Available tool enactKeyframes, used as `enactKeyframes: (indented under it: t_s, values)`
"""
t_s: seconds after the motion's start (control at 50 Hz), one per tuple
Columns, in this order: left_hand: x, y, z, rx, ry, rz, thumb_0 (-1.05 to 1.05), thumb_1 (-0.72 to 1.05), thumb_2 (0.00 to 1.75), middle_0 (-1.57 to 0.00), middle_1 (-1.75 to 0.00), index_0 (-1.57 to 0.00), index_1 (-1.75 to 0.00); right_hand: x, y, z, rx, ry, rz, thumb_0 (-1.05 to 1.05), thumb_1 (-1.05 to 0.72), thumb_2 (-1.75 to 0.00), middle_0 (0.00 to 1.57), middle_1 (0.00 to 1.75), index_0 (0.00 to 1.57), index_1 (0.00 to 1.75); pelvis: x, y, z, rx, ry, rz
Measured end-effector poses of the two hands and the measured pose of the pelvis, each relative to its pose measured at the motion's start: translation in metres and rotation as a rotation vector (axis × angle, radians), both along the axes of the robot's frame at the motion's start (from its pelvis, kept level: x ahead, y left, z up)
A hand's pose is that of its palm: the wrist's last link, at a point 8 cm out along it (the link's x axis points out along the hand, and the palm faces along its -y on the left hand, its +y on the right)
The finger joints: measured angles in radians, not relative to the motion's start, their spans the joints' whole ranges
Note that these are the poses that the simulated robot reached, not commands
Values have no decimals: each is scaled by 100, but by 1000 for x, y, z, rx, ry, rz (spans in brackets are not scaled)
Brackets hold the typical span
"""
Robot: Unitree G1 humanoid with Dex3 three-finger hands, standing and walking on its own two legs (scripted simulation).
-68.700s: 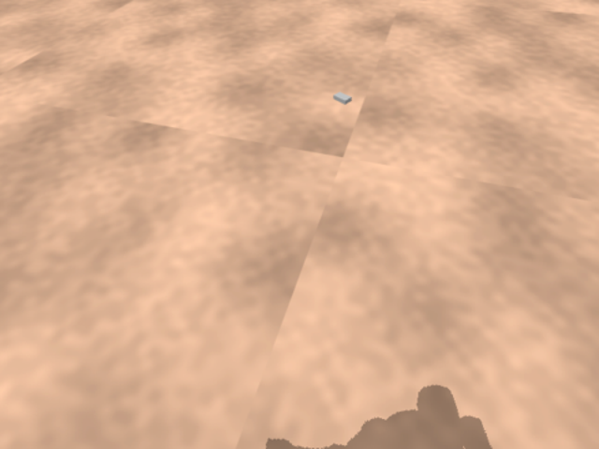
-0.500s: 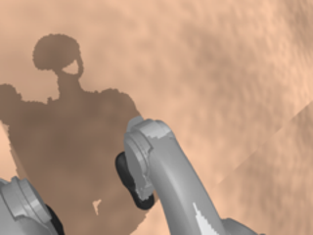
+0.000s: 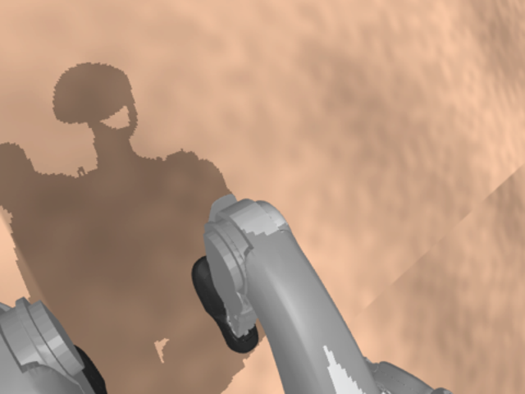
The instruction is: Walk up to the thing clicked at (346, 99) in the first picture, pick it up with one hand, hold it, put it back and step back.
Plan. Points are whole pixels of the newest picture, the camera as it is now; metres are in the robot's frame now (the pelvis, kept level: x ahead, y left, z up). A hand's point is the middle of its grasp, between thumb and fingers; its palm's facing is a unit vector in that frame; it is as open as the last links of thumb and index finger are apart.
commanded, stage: close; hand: left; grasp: from above
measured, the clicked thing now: out of the picture +0.45 +0.33 -0.30
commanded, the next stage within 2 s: settle in 0.60 s
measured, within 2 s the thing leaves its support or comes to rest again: leaves its support in 1.06 s, rests again in 1.94 s
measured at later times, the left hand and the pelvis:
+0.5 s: hand out of the picture +0.42 +0.32 -0.26, palm faces -0.10 -0.42 -0.90, open 12.0 cm; pelvis +0.00 +0.00 +0.00, yaw +0 degrees
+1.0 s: hand out of the picture +0.43 +0.32 -0.26, palm faces -0.07 -0.46 -0.89, open 11.7 cm; pelvis +0.00 +0.00 +0.01, yaw +0 degrees
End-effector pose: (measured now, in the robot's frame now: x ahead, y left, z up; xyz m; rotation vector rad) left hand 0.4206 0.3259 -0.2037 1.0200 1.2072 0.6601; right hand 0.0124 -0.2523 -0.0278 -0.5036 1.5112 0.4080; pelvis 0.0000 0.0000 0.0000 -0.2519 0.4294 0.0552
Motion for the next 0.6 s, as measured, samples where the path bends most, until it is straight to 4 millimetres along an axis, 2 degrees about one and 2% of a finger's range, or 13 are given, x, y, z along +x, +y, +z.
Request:
enactKeyframes:
  t_s: [0.6]
  values:
    - [2, -3, 3, 3, 10, 7, 2, -3, 40, -79, -51, -47, -41, -4, -4, 3, -4, 7, 10, 0, -90, -90, 20, 30, 20, 30, -2, -2, 3, 3, -5, 4]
